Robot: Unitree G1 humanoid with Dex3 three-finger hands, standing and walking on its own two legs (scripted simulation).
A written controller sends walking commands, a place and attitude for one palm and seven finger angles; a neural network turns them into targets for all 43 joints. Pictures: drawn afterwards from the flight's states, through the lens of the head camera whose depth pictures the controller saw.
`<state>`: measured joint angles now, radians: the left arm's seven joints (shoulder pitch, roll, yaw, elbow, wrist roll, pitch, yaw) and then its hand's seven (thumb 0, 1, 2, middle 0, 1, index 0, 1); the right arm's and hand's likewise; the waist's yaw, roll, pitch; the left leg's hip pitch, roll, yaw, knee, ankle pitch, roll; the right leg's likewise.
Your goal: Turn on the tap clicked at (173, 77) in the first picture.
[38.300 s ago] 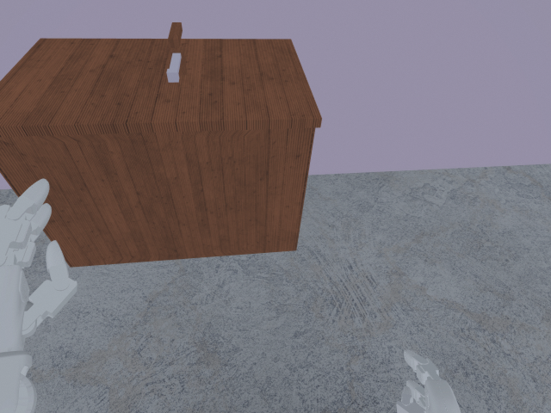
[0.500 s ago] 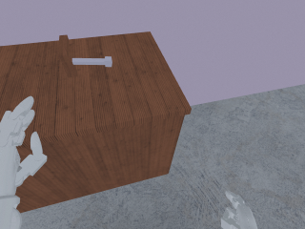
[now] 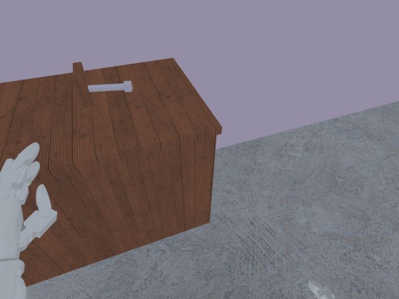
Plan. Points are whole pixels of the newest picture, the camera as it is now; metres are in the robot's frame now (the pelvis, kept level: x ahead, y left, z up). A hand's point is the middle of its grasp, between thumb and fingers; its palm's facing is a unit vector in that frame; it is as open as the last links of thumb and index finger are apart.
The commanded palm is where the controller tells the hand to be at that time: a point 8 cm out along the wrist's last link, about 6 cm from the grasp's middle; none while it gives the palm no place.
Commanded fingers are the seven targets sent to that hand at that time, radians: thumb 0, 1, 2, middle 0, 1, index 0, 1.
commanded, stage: stop stepping back and stand still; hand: left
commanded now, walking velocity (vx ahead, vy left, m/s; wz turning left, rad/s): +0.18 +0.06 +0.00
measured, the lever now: (128, 86) +0.78 +0.28 +0.04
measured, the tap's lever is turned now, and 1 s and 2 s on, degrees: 77 77 77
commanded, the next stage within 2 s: stand and check the lever's angle in 0.48 s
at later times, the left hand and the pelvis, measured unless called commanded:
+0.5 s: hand (49, 238) +0.17 +0.22 +0.16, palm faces +0.37 -0.84 -0.39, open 7.4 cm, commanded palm +0.12 +0.27 +0.18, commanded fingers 0.00 0.90 0.90 -0.20 -0.30 -0.20 -0.30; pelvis -0.03 -0.02 +0.00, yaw +1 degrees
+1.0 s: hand (44, 199) +0.23 +0.25 +0.16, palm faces +0.38 -0.82 -0.43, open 7.4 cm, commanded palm +0.17 +0.29 +0.18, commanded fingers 0.00 0.90 0.90 -0.20 -0.30 -0.20 -0.30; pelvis +0.02 +0.01 +0.00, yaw +1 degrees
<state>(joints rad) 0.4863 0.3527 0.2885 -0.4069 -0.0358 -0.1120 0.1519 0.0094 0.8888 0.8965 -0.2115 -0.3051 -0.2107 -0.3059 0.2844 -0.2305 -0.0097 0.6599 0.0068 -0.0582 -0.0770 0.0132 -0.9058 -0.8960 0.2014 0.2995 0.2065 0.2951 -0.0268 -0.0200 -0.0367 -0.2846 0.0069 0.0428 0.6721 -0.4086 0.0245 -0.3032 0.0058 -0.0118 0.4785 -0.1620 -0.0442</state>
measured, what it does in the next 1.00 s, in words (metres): steps on the spot: left foot, then right foot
